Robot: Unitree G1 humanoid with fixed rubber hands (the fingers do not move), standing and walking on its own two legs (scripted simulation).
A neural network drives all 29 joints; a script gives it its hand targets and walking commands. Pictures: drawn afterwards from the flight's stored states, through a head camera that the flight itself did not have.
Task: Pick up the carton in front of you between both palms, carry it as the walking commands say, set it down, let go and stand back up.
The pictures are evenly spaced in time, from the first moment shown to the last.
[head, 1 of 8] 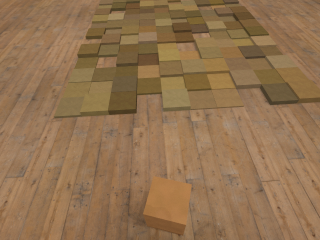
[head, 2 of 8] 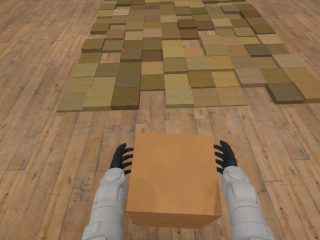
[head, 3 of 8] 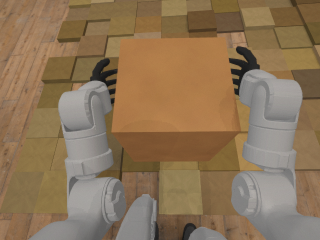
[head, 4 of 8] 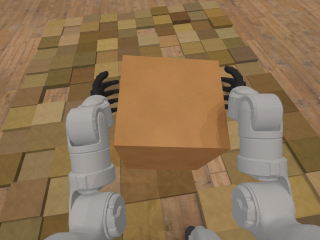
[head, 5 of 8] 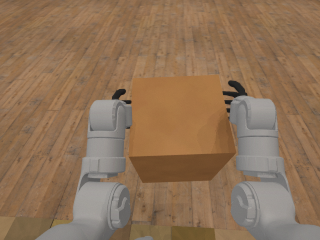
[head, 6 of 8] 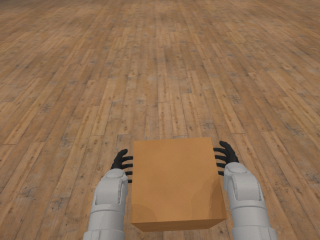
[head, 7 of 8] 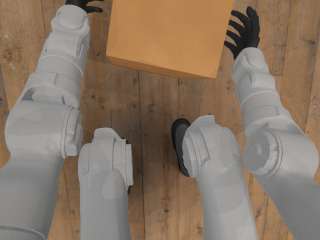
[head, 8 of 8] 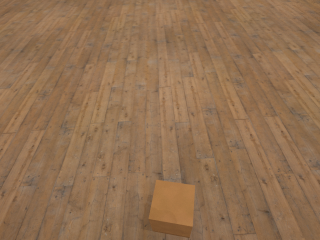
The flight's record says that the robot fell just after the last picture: no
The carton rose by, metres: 0.79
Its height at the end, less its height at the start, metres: +0.00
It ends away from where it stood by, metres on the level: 6.95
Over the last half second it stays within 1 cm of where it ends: yes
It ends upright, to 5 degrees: yes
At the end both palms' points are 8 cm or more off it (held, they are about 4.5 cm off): yes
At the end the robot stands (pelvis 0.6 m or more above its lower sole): yes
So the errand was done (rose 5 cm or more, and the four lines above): yes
